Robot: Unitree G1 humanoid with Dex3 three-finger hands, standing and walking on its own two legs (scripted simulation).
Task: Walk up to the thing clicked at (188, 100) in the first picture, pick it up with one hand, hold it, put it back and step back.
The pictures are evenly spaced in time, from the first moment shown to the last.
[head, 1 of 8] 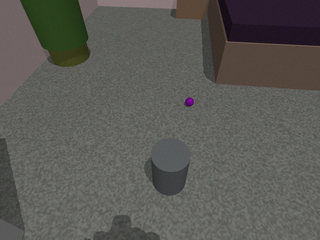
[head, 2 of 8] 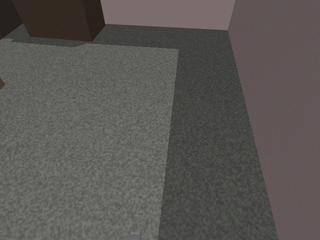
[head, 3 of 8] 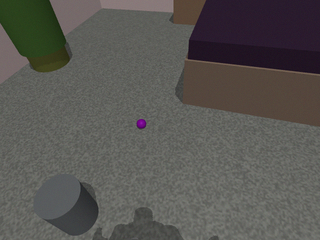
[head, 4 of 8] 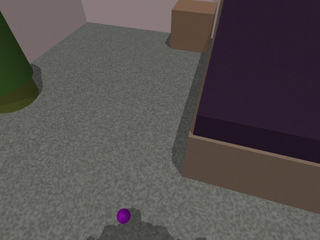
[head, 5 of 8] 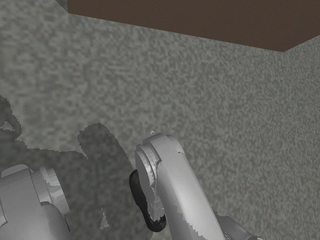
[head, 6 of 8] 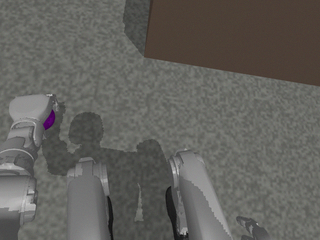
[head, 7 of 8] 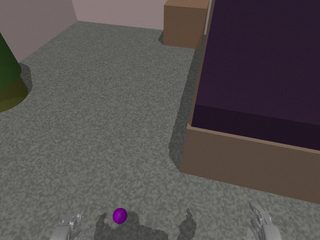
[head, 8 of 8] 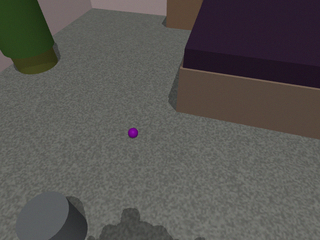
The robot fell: no
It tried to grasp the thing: yes
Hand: left
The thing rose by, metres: 0.69
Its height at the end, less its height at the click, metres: +0.00
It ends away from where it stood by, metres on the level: 0.01
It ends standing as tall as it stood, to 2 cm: yes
